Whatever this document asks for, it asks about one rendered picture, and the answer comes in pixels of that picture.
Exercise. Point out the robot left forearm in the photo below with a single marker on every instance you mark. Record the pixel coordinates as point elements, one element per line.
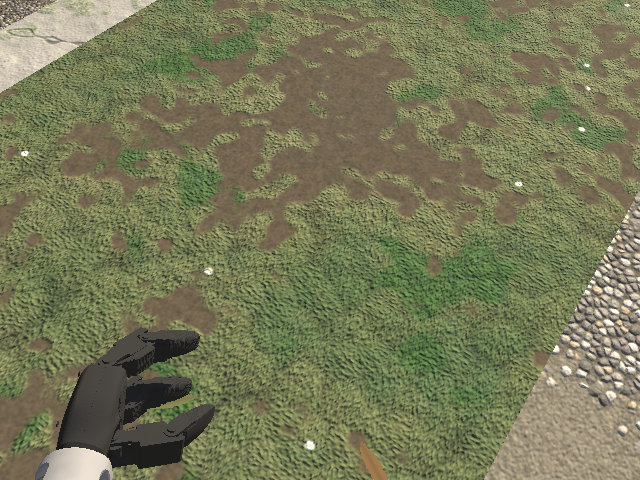
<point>75,464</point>

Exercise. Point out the robot left hand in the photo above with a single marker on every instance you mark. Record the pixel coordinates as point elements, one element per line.
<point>104,400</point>

